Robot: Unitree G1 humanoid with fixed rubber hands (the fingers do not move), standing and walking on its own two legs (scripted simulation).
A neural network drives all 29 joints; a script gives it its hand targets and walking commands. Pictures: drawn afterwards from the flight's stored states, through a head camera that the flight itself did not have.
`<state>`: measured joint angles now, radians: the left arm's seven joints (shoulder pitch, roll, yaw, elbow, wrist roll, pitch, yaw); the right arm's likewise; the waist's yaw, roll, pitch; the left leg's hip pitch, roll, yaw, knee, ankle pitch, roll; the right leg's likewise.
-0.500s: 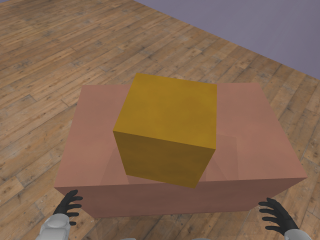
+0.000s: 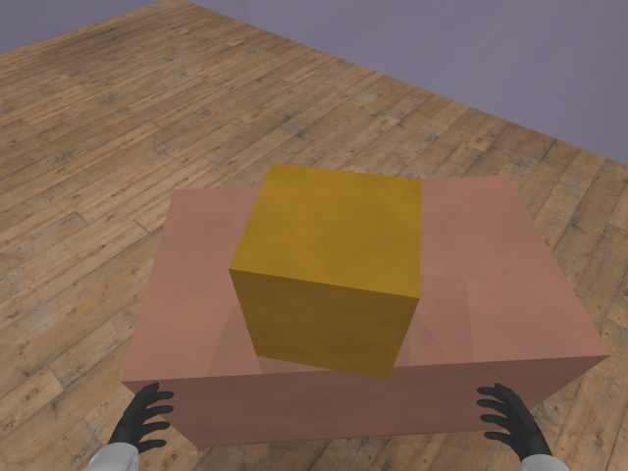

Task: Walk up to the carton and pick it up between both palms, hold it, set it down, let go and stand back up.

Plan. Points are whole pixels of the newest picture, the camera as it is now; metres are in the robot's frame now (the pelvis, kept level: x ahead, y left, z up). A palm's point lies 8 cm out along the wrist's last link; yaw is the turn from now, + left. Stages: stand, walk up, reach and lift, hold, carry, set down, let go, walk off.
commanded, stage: reach and lift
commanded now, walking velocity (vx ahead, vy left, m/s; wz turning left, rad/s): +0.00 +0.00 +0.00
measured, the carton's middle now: (331, 275) +0.43 -0.01 -0.08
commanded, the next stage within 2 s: none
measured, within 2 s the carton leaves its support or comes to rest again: neither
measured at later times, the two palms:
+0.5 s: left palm (113, 447) +0.17 +0.28 -0.05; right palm (492, 436) +0.16 -0.20 -0.07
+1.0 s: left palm (126, 430) +0.18 +0.26 -0.04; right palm (478, 413) +0.19 -0.19 -0.05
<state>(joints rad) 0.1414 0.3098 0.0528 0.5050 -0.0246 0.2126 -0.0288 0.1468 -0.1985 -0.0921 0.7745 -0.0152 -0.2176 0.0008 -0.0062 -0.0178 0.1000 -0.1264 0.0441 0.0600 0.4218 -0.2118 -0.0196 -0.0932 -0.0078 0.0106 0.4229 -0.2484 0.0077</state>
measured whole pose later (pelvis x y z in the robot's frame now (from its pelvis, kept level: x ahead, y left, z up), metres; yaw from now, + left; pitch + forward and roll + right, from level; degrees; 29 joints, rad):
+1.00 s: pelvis +0.00 +0.00 -0.01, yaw +2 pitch -3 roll -1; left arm 0.15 0.38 -0.10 0.64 -0.29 -0.46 -0.14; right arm 0.16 -0.05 0.02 0.71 0.22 -0.52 -0.11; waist 0.02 -0.01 0.07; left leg -0.21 0.05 0.02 0.54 -0.26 -0.02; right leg -0.14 0.00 -0.02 0.49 -0.29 0.01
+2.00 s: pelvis +0.01 +0.00 +0.00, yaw +1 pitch -1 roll -1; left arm -0.30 0.40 -0.01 0.57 -0.29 0.00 -0.11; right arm -0.17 -0.19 0.01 0.48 0.30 -0.08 -0.18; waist -0.05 -0.01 0.04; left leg -0.16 0.04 0.05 0.39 -0.20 -0.02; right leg -0.10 0.00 0.00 0.34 -0.21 0.01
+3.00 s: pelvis +0.01 +0.00 +0.00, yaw +1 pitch +9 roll -1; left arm -0.96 0.40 -0.06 1.23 -0.27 -0.04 -0.09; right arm -0.79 -0.25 0.09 1.03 0.42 -0.03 -0.17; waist -0.12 0.00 -0.12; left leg -0.41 0.06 0.02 0.44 -0.19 -0.02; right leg -0.33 0.01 -0.02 0.36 -0.19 0.01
